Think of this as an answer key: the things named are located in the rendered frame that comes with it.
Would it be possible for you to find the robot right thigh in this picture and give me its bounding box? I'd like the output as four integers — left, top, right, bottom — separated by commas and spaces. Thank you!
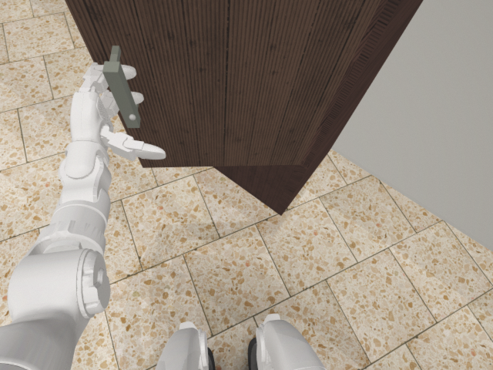
256, 320, 326, 370

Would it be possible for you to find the left robot forearm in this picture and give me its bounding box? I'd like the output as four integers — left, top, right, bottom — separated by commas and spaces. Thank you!
7, 140, 112, 318

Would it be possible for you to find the cupboard door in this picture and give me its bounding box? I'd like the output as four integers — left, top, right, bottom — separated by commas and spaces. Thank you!
65, 0, 381, 168

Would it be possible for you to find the handle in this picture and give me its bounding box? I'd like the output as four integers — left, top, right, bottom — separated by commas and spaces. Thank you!
102, 45, 141, 128

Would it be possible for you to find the left robot upper arm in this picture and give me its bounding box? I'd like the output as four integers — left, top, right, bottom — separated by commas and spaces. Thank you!
0, 248, 111, 370

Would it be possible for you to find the right robot shin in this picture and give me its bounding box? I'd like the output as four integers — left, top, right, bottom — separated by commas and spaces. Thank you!
257, 314, 280, 370

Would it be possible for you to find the robot left hand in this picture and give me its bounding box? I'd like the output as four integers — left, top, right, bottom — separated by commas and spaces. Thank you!
70, 62, 166, 161

